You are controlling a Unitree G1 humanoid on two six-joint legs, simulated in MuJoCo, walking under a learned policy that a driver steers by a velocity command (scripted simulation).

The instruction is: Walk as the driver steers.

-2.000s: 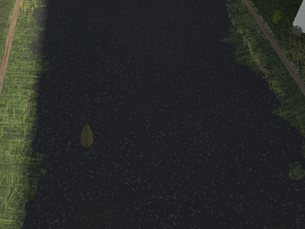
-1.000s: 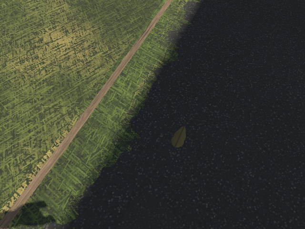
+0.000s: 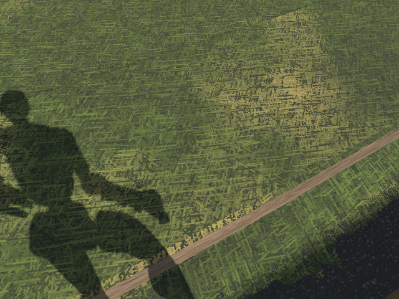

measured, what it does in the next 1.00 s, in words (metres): walks ahead, turning left: right foot, then left foot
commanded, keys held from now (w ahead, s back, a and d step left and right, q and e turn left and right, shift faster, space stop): w+q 0.66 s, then q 0.14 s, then no key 0.20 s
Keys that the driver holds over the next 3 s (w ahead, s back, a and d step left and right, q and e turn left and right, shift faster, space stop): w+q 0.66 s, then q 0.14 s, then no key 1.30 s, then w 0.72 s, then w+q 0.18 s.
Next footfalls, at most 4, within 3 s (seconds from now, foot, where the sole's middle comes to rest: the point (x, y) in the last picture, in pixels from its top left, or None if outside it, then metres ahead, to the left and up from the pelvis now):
0.34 right None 0.40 -0.08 -0.78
0.84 left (117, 270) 0.56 0.26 -0.78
1.24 right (179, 236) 0.69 0.06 -0.78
2.86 right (122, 158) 1.02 0.30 -0.78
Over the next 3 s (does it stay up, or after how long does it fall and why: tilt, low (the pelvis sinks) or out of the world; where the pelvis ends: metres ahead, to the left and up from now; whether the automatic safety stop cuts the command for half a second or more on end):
stays up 0.90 0.33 -0.01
